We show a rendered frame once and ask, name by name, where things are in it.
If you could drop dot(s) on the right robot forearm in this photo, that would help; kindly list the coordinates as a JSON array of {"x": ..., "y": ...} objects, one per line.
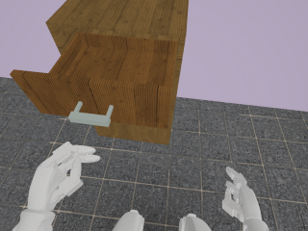
[{"x": 254, "y": 224}]

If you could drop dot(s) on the robot left thigh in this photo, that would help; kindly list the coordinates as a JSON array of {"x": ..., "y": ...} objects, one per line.
[{"x": 130, "y": 221}]

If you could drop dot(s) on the handle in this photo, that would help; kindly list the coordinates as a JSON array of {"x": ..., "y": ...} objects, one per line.
[{"x": 90, "y": 119}]

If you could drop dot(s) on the left robot forearm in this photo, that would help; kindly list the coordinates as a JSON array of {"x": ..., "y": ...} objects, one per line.
[{"x": 35, "y": 220}]

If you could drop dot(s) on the drawer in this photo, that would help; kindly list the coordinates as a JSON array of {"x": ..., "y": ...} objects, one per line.
[{"x": 134, "y": 75}]

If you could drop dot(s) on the robot right shin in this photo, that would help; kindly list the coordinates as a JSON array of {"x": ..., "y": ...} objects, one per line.
[{"x": 191, "y": 215}]

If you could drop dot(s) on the right robot hand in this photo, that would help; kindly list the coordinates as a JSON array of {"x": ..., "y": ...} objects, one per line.
[{"x": 245, "y": 205}]

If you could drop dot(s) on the left robot hand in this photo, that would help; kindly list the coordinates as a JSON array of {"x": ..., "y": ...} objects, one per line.
[{"x": 43, "y": 193}]

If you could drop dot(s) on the cabinet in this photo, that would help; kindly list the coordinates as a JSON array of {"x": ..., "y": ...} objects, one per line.
[{"x": 142, "y": 19}]

